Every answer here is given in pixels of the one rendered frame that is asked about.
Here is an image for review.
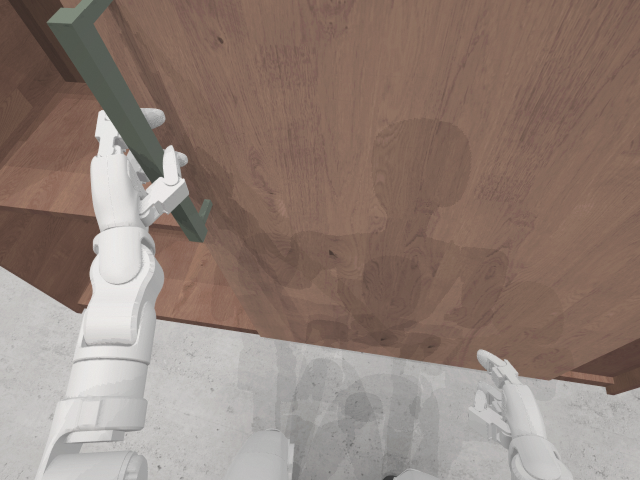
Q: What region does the handle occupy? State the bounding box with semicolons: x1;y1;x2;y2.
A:
46;0;213;243

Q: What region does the left robot hand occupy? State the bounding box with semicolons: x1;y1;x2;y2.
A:
90;108;189;232

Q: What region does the right robot hand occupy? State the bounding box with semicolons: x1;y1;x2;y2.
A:
469;349;547;452

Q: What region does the left robot forearm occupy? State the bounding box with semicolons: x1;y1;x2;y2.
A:
34;226;164;480

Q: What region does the robot left upper arm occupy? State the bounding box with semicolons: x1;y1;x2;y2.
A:
41;450;148;480

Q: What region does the right robot forearm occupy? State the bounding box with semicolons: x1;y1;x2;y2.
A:
508;435;573;480

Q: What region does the left robot thigh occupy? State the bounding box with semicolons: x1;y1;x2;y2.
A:
223;431;294;480

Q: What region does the wardrobe door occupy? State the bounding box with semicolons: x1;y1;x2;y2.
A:
60;0;640;381
571;338;640;377

